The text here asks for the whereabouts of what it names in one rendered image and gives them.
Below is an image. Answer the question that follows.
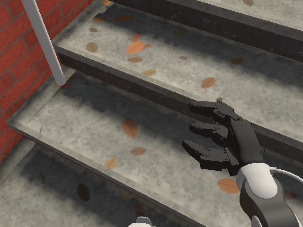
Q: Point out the robot left shin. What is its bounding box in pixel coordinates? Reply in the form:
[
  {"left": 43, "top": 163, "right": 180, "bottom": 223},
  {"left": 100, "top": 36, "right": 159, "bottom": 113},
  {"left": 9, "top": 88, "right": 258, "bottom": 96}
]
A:
[{"left": 136, "top": 217, "right": 153, "bottom": 227}]

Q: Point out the robot right forearm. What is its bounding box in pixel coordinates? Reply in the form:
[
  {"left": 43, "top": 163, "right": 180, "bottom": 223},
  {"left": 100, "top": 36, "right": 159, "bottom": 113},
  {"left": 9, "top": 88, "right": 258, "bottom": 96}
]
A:
[{"left": 236, "top": 163, "right": 302, "bottom": 227}]

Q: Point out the robot right hand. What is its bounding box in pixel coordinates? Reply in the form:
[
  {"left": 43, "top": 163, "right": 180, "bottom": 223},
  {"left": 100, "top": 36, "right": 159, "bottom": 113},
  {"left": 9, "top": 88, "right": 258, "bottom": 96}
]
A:
[{"left": 182, "top": 99, "right": 265, "bottom": 177}]

